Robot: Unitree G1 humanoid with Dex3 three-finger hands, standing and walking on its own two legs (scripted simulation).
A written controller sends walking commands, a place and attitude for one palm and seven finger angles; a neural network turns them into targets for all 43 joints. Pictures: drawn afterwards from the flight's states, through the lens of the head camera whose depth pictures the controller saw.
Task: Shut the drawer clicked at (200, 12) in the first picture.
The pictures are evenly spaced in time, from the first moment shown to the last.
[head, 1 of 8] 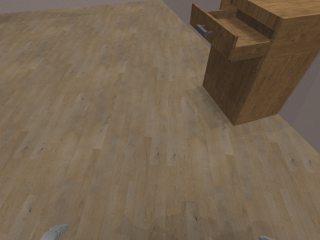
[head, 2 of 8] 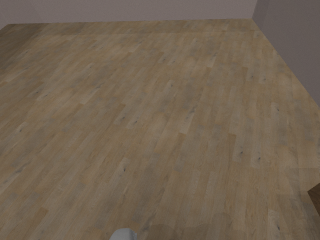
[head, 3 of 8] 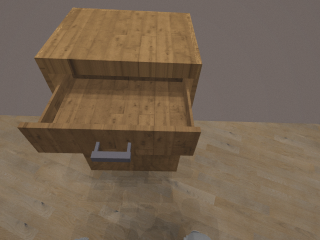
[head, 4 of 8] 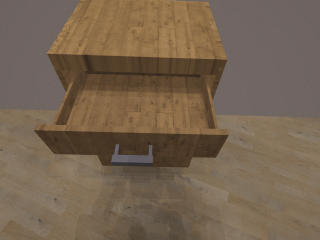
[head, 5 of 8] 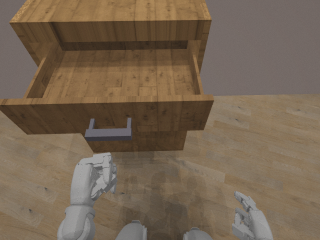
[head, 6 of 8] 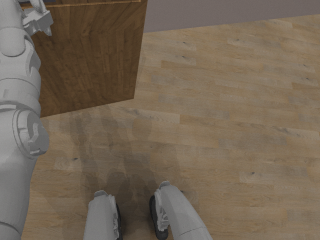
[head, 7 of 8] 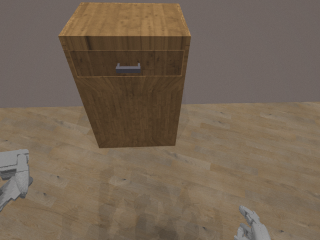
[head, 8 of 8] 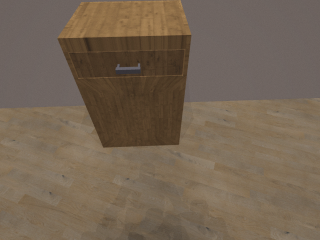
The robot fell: no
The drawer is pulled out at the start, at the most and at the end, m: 0.25 0.25 0.00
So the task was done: yes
